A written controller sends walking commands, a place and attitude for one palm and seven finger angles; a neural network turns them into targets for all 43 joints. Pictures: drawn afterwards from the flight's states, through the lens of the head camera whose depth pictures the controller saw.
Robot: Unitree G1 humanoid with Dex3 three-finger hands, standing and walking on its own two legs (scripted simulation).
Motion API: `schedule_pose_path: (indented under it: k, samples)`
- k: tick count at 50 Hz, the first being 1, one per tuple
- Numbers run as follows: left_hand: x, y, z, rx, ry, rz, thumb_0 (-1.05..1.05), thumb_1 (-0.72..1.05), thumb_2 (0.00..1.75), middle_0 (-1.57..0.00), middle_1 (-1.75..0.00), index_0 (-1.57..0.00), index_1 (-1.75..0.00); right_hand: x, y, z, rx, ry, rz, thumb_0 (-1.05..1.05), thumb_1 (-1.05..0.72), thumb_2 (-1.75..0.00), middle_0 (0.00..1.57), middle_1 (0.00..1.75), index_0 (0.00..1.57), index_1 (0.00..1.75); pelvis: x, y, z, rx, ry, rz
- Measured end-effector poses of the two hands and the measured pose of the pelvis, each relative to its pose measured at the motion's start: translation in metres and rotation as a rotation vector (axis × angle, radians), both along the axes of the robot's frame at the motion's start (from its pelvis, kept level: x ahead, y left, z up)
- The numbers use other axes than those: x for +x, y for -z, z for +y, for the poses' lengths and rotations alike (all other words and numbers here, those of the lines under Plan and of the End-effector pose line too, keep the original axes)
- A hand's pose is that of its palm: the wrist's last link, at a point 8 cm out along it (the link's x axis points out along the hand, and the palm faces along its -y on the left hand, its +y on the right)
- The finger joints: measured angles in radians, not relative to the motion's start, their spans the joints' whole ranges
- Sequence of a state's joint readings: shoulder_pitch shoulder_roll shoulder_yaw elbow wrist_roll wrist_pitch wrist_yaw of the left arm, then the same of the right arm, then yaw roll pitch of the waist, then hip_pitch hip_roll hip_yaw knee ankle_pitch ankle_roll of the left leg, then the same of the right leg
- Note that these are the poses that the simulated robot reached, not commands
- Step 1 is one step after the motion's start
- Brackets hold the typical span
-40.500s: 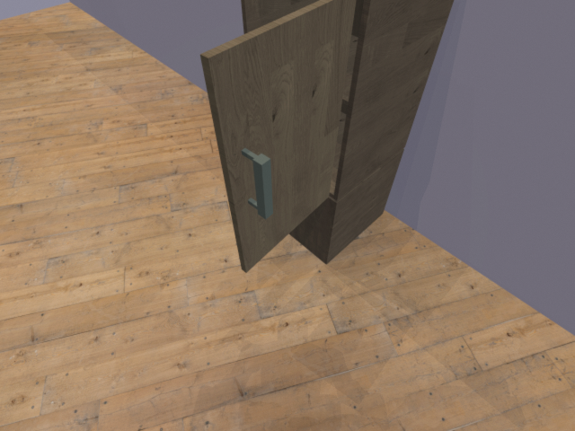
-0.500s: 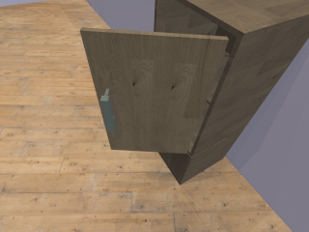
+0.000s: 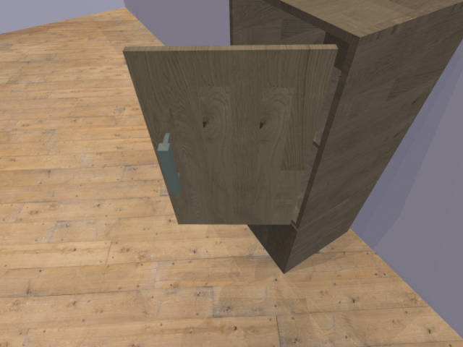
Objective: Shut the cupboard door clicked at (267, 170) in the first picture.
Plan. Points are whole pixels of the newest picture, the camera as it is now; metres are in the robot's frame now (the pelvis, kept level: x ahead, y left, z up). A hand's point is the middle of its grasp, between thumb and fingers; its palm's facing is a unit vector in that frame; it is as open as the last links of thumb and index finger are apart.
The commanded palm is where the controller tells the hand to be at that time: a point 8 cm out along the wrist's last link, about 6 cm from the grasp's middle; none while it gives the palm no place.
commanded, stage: look again from close up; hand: left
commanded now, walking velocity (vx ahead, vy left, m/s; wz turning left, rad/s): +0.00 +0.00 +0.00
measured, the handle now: (171, 164) +0.51 +0.18 -0.02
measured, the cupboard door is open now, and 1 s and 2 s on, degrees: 58 58 58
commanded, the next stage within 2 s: shuffle to correct the standing spot in 0.14 s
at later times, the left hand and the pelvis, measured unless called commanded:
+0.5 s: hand out of the picture +0.06 +0.17 -0.18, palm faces +0.00 -0.98 -0.21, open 7.4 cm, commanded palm none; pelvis +0.05 -0.02 +0.00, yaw +0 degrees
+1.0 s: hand out of the picture +0.09 +0.18 -0.18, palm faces +0.00 -0.96 -0.27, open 7.4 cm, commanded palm none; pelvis +0.04 -0.01 -0.01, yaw -1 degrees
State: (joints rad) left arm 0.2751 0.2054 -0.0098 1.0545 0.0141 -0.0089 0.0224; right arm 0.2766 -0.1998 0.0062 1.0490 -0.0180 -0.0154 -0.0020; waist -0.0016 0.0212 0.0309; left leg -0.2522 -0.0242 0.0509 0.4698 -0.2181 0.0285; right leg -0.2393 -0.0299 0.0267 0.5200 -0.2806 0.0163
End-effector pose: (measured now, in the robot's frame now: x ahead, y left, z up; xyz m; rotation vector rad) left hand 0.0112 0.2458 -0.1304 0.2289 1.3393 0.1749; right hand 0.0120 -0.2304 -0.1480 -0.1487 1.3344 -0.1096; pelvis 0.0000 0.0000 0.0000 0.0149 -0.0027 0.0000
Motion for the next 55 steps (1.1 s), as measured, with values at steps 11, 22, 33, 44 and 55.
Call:
schedule_pose_path:
  k: [11, 22, 33, 44, 55]
  samples:
    - [0.014, 0.004, -0.002, -0.013, 0.0, 0.014, 0.01, 0.9, 0.9, -0.2, -0.3, -0.2, -0.3, 0.04, -0.013, -0.028, -0.075, -0.026, -0.041, 0.01, -0.9, -0.9, 0.2, 0.3, 0.2, 0.3, 0.013, -0.002, -0.005, -0.002, 0.004, -0.003]
    - [0.044, 0.012, -0.017, -0.043, 0.007, -0.003, 0.01, 0.91, 0.9, -0.2, -0.3, -0.2, -0.3, 0.071, -0.01, -0.025, -0.057, -0.034, -0.062, 0.01, -0.9, -0.9, 0.2, 0.3, 0.2, 0.3, 0.037, 0.001, -0.014, 0.002, 0.006, 0.006]
    - [0.05, 0.017, -0.047, -0.065, -0.037, 0.066, 0.01, 0.91, 0.9, -0.2, -0.3, -0.2, -0.3, 0.078, -0.001, -0.024, -0.037, 0.011, 0.028, 0.01, -0.92, -0.9, 0.2, 0.3, 0.2, 0.3, 0.068, 0.003, -0.027, -0.003, 0.004, 0.025]
    - [0.068, 0.011, -0.034, -0.017, -0.026, 0.011, 0.01, 0.9, 0.9, -0.2, -0.3, -0.2, -0.3, 0.093, -0.006, -0.033, -0.062, 0.031, -0.036, 0.01, -0.91, -0.9, 0.2, 0.3, 0.2, 0.3, 0.061, 0.002, -0.026, 0.013, 0.017, 0.026]
    - [0.07, 0.009, -0.008, -0.018, 0.008, -0.164, 0.01, 0.9, 0.9, -0.2, -0.3, -0.2, -0.3, 0.082, -0.016, -0.011, -0.065, 0.002, -0.196, 0.01, -0.91, -0.9, 0.2, 0.3, 0.2, 0.3, 0.025, 0.007, -0.001, -0.012, 0.0, -0.047]
